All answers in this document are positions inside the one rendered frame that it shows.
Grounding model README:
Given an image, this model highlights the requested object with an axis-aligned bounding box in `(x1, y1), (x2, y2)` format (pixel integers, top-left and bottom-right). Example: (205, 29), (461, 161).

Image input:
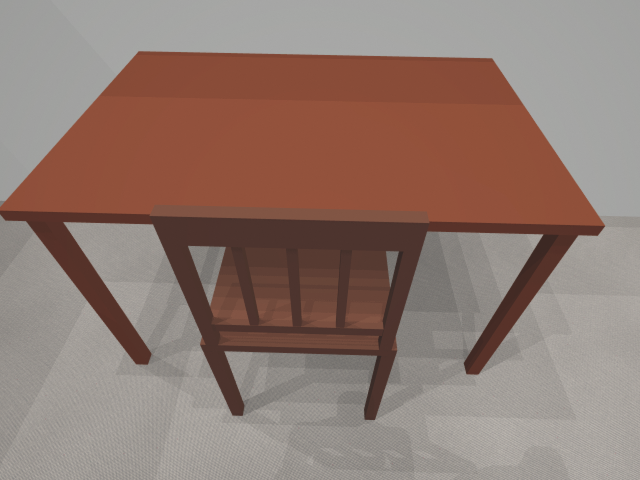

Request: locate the table
(0, 51), (605, 375)

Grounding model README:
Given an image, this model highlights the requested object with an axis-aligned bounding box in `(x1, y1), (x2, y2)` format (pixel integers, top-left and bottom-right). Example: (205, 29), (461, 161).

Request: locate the chair
(150, 205), (429, 420)

